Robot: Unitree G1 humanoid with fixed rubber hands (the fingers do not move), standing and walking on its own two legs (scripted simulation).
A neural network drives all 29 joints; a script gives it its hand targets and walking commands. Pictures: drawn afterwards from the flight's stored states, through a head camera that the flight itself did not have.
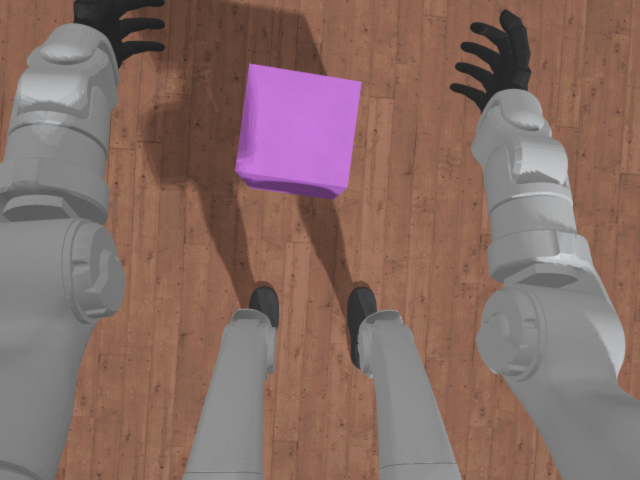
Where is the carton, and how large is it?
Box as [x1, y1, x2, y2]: [235, 63, 360, 199]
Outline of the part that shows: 249,63 235,171 249,187 333,199 347,187 360,82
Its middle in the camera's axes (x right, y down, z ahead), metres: -0.05 -0.21 +0.84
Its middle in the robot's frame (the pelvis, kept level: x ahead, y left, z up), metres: +0.56 +0.03 -0.54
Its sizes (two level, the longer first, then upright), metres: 0.210 0.200 0.250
